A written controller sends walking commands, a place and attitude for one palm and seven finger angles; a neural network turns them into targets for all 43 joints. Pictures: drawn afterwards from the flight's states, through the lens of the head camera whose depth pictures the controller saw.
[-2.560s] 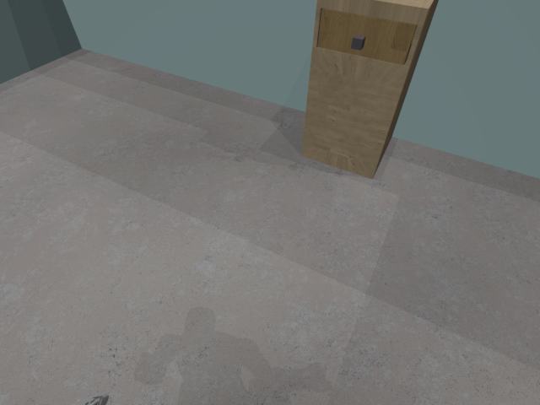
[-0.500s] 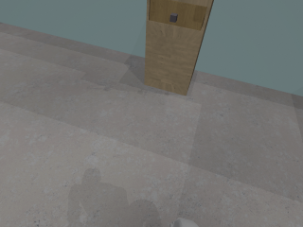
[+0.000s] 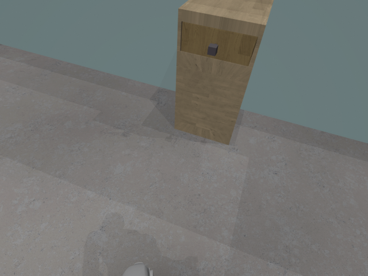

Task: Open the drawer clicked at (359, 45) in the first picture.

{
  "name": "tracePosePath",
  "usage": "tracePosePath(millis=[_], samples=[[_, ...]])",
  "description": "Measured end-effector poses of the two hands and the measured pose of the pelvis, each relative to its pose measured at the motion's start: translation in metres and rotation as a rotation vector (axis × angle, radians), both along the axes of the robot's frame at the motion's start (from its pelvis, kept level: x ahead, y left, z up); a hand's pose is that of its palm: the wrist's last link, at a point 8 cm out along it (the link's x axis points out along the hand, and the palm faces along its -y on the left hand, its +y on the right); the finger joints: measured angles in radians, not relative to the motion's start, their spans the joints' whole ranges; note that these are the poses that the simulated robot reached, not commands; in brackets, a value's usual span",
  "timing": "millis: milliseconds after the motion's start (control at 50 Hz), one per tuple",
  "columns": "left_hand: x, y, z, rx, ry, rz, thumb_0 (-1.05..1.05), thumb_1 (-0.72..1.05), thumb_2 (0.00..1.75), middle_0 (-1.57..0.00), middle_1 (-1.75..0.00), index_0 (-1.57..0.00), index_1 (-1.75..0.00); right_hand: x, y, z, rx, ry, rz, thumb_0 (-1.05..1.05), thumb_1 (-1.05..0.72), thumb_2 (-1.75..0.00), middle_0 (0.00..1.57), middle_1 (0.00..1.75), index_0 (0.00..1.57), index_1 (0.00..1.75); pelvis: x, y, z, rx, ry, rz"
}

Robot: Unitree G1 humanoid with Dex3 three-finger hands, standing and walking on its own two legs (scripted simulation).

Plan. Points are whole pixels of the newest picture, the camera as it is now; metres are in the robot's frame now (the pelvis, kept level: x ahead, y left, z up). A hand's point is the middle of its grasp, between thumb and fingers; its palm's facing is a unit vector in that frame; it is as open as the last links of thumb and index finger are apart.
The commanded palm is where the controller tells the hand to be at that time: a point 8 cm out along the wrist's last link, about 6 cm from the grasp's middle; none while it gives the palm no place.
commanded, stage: walk to a spot facing it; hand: left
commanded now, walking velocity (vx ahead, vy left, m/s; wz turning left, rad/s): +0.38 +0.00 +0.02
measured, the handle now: (213, 48) +1.18 -0.09 -0.05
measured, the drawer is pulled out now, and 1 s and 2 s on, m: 0.00 0.00 0.00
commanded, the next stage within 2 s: turn to face it in 0.44 s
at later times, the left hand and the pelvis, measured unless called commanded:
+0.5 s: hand (112, 226) +0.28 +0.21 -0.17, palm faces -0.06 -0.99 -0.15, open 7.3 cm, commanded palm none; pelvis +0.22 +0.04 +0.01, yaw -6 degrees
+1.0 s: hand (143, 170) +0.48 +0.16 -0.17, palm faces -0.20 -0.96 -0.18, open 7.3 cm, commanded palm none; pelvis +0.36 +0.01 -0.01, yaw -15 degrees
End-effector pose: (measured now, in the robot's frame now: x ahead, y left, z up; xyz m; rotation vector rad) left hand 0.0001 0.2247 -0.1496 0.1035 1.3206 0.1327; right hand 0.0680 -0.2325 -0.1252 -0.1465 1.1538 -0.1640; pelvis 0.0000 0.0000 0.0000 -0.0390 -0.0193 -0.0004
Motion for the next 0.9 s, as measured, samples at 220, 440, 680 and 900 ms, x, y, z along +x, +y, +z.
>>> tracePosePath(millis=[220,440,680,900], samples=[[0.044,0.038,-0.015,-0.044,0.172,0.059,0.01,0.92,0.9,-0.2,-0.3,-0.2,-0.3,0.123,0.051,0.004,-0.033,-0.067,0.056,0.0,-0.91,-0.9,0.2,0.29,0.2,0.3,0.101,0.044,-0.007,0.008,-0.015,-0.008],[0.222,0.048,0.007,-0.013,0.018,-0.044,0.0,0.91,0.9,-0.19,-0.3,-0.19,-0.3,0.082,0.05,0.004,-0.023,0.225,-0.133,-0.01,-0.93,-0.9,0.2,0.29,0.2,0.3,0.193,0.046,0.009,0.033,0.003,-0.076],[0.433,-0.014,-0.001,0.051,-0.172,-0.247,0.0,0.92,0.9,-0.19,-0.3,-0.19,-0.3,0.09,0.048,-0.036,0.129,0.473,-0.318,0.01,-0.91,-0.9,0.2,0.29,0.2,0.3,0.3,-0.007,-0.023,0.045,-0.008,-0.168],[0.471,-0.026,0.013,0.053,-0.141,-0.271,-0.01,0.94,0.9,-0.2,-0.3,-0.2,-0.3,0.265,-0.012,-0.021,0.013,0.096,-0.271,0.01,-0.92,-0.9,0.2,0.29,0.2,0.3,0.341,-0.009,-0.005,0.027,0.004,-0.228]])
